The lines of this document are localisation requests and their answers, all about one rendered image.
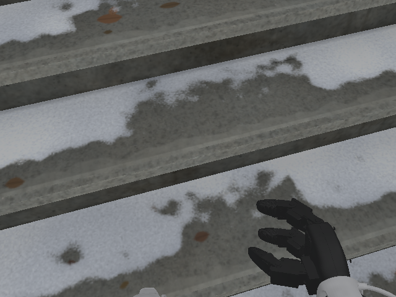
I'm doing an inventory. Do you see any robot right forearm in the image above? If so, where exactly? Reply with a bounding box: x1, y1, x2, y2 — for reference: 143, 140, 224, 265
316, 276, 365, 297

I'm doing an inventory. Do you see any robot left shin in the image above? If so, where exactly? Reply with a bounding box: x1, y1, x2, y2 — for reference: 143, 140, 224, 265
139, 288, 159, 295

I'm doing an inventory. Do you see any right robot hand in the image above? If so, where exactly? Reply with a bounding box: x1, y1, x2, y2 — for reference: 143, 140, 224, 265
248, 198, 351, 295

